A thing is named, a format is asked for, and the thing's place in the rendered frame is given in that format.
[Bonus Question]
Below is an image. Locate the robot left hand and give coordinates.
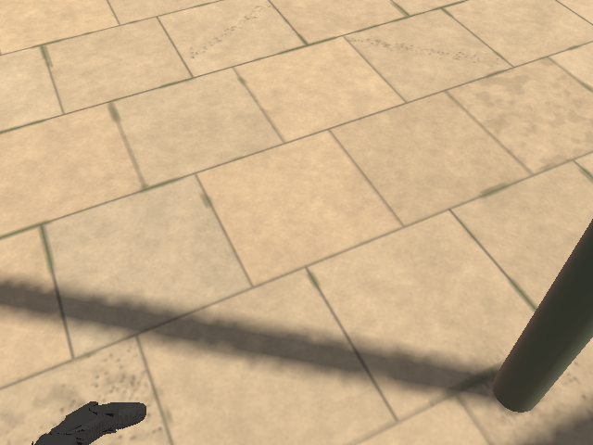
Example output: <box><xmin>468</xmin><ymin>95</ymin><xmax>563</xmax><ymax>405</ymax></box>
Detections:
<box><xmin>32</xmin><ymin>401</ymin><xmax>146</xmax><ymax>445</ymax></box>

